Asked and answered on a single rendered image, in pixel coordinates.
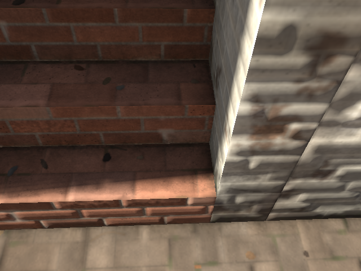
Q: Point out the stairs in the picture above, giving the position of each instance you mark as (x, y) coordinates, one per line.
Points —
(106, 112)

